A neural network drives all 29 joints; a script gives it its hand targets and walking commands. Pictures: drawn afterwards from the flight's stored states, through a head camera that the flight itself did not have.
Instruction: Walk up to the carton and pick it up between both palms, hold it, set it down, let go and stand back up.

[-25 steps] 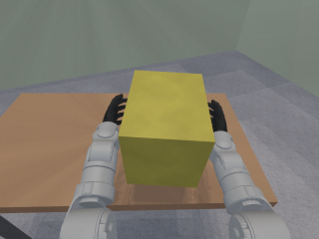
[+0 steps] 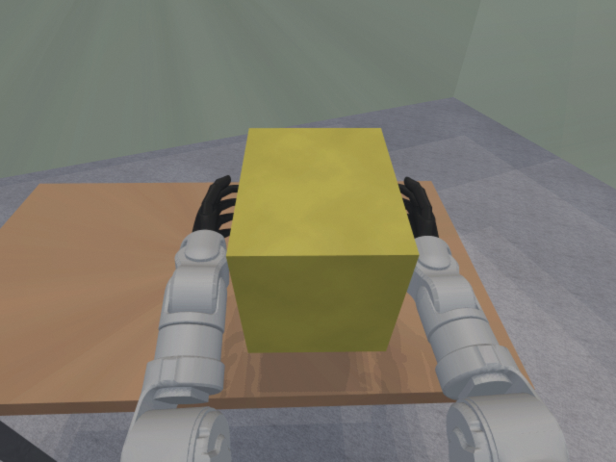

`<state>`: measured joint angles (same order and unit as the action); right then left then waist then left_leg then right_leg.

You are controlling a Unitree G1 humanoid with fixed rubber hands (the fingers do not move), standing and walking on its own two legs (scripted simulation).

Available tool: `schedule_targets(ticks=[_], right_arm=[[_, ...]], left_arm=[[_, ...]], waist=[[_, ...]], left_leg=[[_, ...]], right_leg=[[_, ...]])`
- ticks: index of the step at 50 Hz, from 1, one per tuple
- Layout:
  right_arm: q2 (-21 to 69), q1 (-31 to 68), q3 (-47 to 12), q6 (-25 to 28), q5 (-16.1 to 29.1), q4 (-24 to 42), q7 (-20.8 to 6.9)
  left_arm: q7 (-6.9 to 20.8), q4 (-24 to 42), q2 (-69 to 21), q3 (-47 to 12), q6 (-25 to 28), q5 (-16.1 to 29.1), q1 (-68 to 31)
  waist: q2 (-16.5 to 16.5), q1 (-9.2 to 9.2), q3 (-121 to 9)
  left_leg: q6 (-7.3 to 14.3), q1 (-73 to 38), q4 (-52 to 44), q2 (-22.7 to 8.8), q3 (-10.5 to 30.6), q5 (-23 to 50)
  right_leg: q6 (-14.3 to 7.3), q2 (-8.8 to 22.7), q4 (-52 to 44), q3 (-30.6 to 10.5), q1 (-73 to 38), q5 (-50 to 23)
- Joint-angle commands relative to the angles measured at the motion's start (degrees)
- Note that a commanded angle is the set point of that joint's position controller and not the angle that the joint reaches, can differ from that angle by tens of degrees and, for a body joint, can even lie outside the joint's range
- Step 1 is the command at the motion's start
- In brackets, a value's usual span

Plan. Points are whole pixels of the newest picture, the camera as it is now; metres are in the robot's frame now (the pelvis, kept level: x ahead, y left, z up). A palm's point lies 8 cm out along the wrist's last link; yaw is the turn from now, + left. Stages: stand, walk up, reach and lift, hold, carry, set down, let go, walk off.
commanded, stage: reach and lift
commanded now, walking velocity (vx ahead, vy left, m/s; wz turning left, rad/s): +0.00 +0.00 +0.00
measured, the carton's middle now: (316, 237) +0.39 -0.01 +0.13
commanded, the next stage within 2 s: hold in 0.90 s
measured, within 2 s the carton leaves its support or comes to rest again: neither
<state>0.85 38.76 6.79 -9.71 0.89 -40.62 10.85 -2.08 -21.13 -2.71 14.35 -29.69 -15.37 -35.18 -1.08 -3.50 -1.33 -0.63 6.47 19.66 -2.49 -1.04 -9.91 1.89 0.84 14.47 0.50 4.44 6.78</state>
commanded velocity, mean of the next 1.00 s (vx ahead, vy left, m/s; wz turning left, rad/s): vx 0.00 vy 0.00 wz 0.00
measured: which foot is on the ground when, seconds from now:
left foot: down 0.00-1.00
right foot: down 0.00-1.00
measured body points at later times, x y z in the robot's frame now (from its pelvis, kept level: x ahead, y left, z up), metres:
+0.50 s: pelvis +0.00 +0.00 +0.00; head -0.04 +0.02 +0.45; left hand +0.39 +0.14 +0.16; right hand +0.39 -0.14 +0.16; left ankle +0.01 +0.13 -0.75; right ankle +0.02 -0.14 -0.75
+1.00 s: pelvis -0.02 +0.00 +0.00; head -0.06 +0.01 +0.45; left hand +0.37 +0.14 +0.19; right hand +0.37 -0.14 +0.18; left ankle +0.01 +0.13 -0.75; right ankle +0.02 -0.14 -0.75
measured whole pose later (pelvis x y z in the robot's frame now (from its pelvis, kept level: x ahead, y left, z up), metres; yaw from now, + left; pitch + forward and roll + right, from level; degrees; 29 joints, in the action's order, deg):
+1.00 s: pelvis -0.02 +0.00 +0.00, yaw +0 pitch -6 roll -1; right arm -0.5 41.0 4.2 -16.3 3.2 -35.6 11.3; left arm -2.0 -14.3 -2.9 15.1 -37.3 -15.4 -36.5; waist -1.1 -3.6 -1.3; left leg -0.7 5.2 19.7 -2.5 -1.0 -8.8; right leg 1.8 0.8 15.2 0.5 3.6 6.1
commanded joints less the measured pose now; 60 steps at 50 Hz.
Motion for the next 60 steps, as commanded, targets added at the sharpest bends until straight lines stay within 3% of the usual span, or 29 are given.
schedule_targets(ticks=[1,4,5,7,9,11,12,13,17,20,23,24,25,27,30,33,36,40,42,43,46,48,50,51,53,55,56,58,60], right_arm=[[33.58,38.4,-24.16,3.41,9.6,16.65,-6.25],[33.14,44.06,-24.87,4.27,10.18,19.99,-6.35],[32.47,44.4,-24.5,3.58,10.12,18.2,-6.16],[35.15,43.5,-25.96,3.65,10.69,19.49,-6.51],[33.58,40.3,-23.86,2.79,10.1,17.37,-5.99],[33.83,43.33,-22.44,2.87,8.98,16.47,-6.19],[34.95,42.68,-22.94,2.77,9.65,16.24,-6.35],[35.01,41.15,-24.0,2.63,10.82,17.44,-6.15],[33.72,42.03,-24.04,1.75,10.43,18.37,-5.68],[35.81,45.22,-26.3,1.6,11.1,21.01,-5.48],[34.91,40.96,-26.94,1.06,11.91,21.42,-5.0],[35.27,41.87,-27.82,0.91,12.2,21.87,-5.01],[34.38,38.77,-25.99,0.13,11.68,19.17,-4.82],[35.88,41.98,-27.17,0.24,12.24,21.15,-4.86],[35.39,41.42,-27.64,-0.14,12.84,21.68,-4.5],[36.59,41.09,-29.93,-0.74,14.23,25.42,-4.07],[34.66,43.65,-27.04,-1.2,12.41,23.63,-3.85],[36.25,42.14,-26.05,-2.29,12.35,22.06,-4.14],[37.63,44.7,-29.66,-1.87,14.04,26.97,-4.15],[37.05,45.59,-28.73,-2.07,13.37,27.89,-4.05],[35.29,42.94,-23.94,-2.58,11.66,21.21,-4.62],[36.76,45.45,-25.28,-2.64,12.4,21.9,-5.02],[36.06,46.2,-25.34,-2.3,12.15,23.78,-4.95],[35.34,44.15,-24.04,-3.43,11.48,18.97,-4.81],[37.33,45.26,-26.0,-2.94,12.58,22.72,-4.64],[35.94,43.45,-24.24,-3.12,12.06,21.41,-4.72],[36.53,44.3,-24.15,-3.51,11.55,19.82,-4.96],[36.12,46.21,-24.53,-2.4,12.2,24.16,-4.66],[36.2,43.95,-26.15,-2.74,12.57,22.78,-4.81]], left_arm=[[7.75,13.63,-38.8,-25.66,2.98,3.51,-34.96],[7.16,12.26,-38.86,-26.35,2.17,3.82,-36.49],[7.32,8.74,-37.96,-24.28,1.51,3.36,-34.04],[6.94,13.44,-38.66,-25.41,2.28,3.95,-37.44],[6.98,12.57,-38.63,-25.41,1.83,3.96,-35.81],[7.49,11.17,-38.1,-24.18,1.64,3.95,-38.88],[7.39,11.32,-37.78,-24.0,1.82,4.1,-39.42],[7.11,14.79,-38.37,-25.77,1.79,4.15,-38.49],[6.99,14.17,-39.01,-26.85,1.3,5.88,-38.15],[7.03,13.51,-37.81,-25.76,0.94,4.98,-39.11],[6.51,16.99,-37.93,-27.55,1.09,6.38,-38.32],[6.71,14.79,-37.8,-27.01,0.46,5.74,-36.57],[7.02,16.51,-37.71,-27.7,0.38,5.72,-37.93],[7.29,16.68,-36.8,-25.68,0.11,5.31,-39.03],[7.79,14.67,-36.89,-24.84,-1.05,4.71,-35.8],[7.57,22.34,-36.45,-27.74,-0.83,6.72,-38.74],[8.66,14.13,-35.62,-25.68,-2.84,4.42,-36.99],[8.88,17.0,-36.49,-24.72,-3.24,4.71,-38.85],[8.45,19.98,-36.2,-26.37,-3.18,5.66,-40.88],[8.4,17.7,-36.96,-27.71,-3.72,7.18,-39.54],[7.91,18.56,-37.47,-27.41,-3.36,6.15,-43.87],[8.23,16.05,-37.35,-25.07,-3.9,4.99,-42.18],[8.31,14.92,-37.31,-25.38,-4.48,5.1,-40.13],[8.88,10.57,-35.01,-22.08,-5.13,2.64,-38.42],[9.31,14.17,-35.28,-22.85,-5.17,3.23,-38.82],[9.24,15.76,-35.41,-23.67,-4.38,4.21,-42.57],[9.23,13.02,-35.8,-22.81,-4.78,3.59,-40.71],[9.56,15.6,-36.63,-25.19,-4.95,4.59,-40.67],[9.15,15.48,-35.66,-24.26,-4.58,4.18,-38.83]], waist=[[3.45,-0.86,-21.03],[4.03,0.18,-23.78],[1.88,0.98,-21.18],[1.93,1.18,-24.09],[2.57,-0.52,-22.35],[2.75,-0.2,-21.11],[1.72,0.03,-20.78],[4.15,-0.02,-23.82],[2.94,-1.0,-24.09],[2.14,0.42,-23.86],[3.79,-0.93,-27.02],[2.64,-0.1,-25.84],[3.56,-1.79,-23.76],[1.97,0.37,-25.32],[2.27,0.15,-23.38],[2.47,-1.0,-27.67],[2.47,-1.13,-21.48],[2.35,-1.52,-21.1],[1.92,0.02,-25.66],[1.35,-0.61,-25.78],[4.18,-2.35,-21.86],[2.72,-0.05,-21.54],[1.92,-0.68,-22.33],[1.31,-0.42,-17.21],[0.89,0.94,-20.4],[2.64,-0.84,-20.74],[1.09,-0.03,-18.73],[2.97,-1.71,-23.26],[1.29,-0.06,-23.18]], left_leg=[[-2.31,-12.49,-0.75,4.85,1.21,20.43],[-2.05,-12.06,-0.64,4.98,1.07,17.59],[-1.71,-10.4,-1.27,4.83,1.06,15.54],[-1.23,-11.64,-0.88,4.85,0.8,18.34],[-1.77,-11.64,-1.24,4.67,1.2,17.16],[-0.98,-10.1,-2.44,5.17,0.56,13.02],[-1.11,-9.98,-1.86,4.79,1.24,14.04],[-1.83,-12.28,-0.83,4.74,0.97,18.9],[-2.22,-12.13,-1.08,4.22,1.32,18.62],[-1.14,-10.09,-1.07,5.19,0.8,17.37],[-1.69,-13.72,0.12,4.97,1.14,20.7],[-1.38,-13.46,0.15,5.56,0.88,21.21],[-2.33,-12.66,-0.21,5.32,0.95,18.91],[-1.02,-12.71,-0.77,5.7,0.19,17.1],[-1.07,-12.81,-0.44,5.65,0.39,19.79],[-2.02,-14.2,1.09,5.59,0.43,23.49],[-0.91,-10.36,-1.04,5.98,-0.17,13.5],[-0.02,-8.95,-2.97,5.59,-0.71,8.23],[-0.49,-9.69,-1.37,5.75,-0.68,12.86],[-0.45,-9.3,-1.26,5.81,-0.62,12.02],[-1.47,-7.11,-2.52,4.87,-0.19,6.9],[-0.23,-5.66,-3.27,5.21,-0.67,5.24],[-0.08,-7.14,-3.15,5.19,-0.54,6.18],[0.2,-5.04,-4.16,5.7,-0.98,3.4],[0.46,-6.58,-3.36,6.22,-1.63,6.82],[-0.41,-6.74,-3.36,5.45,-0.81,6.13],[-0.27,-6.03,-4.0,5.34,-0.86,5.54],[-0.41,-7.2,-2.88,5.64,-1.3,6.52],[-0.34,-7.86,-2.36,5.39,-0.74,10.02]], right_leg=[[-0.01,-5.57,0.26,4.47,-8.97,-8.76],[0.05,-5.17,0.39,4.47,-7.87,-7.68],[-0.04,-5.22,-0.23,4.33,-8.39,-5.85],[0.15,-5.1,0.42,4.26,-9.09,-8.08],[-0.22,-5.17,0.24,4.21,-9.01,-8.49],[0.14,-4.7,-0.25,4.49,-7.81,-4.71],[0.05,-4.99,0.2,4.37,-8.12,-6.0],[-0.38,-4.99,0.69,4.17,-9.34,-9.85],[0.11,-5.23,0.63,4.34,-8.23,-8.74],[0.61,-5.06,0.75,4.01,-10.09,-9.63],[0.46,-5.17,0.8,3.96,-9.54,-11.81],[0.72,-5.21,0.72,3.94,-10.37,-12.71],[0.47,-5.17,0.72,4.15,-9.87,-10.95],[0.89,-4.97,0.48,3.69,-9.82,-10.01],[0.97,-4.87,0.41,3.84,-10.05,-12.48],[1.04,-5.57,1.44,4.4,-12.1,-14.75],[0.91,-4.87,-0.26,3.98,-10.09,-6.67],[0.49,-4.59,-0.25,3.54,-10.3,-4.07],[0.6,-5.29,0.83,3.9,-12.1,-6.79],[0.76,-4.98,0.52,3.84,-10.85,-6.73],[-0.21,-5.07,0.82,3.83,-8.8,-1.86],[0.01,-4.69,0.36,3.24,-9.39,-1.06],[0.19,-4.84,0.21,3.51,-9.28,-1.54],[0.04,-4.63,-0.82,3.58,-9.32,1.4],[0.59,-4.54,-0.37,3.86,-11.08,-2.36],[0.02,-4.63,0.09,3.68,-10.05,-1.08],[0.11,-5.05,-0.12,3.72,-8.94,0.25],[0.35,-4.77,0.15,3.99,-10.56,-1.88],[0.44,-5.08,0.49,3.98,-10.73,-3.79]])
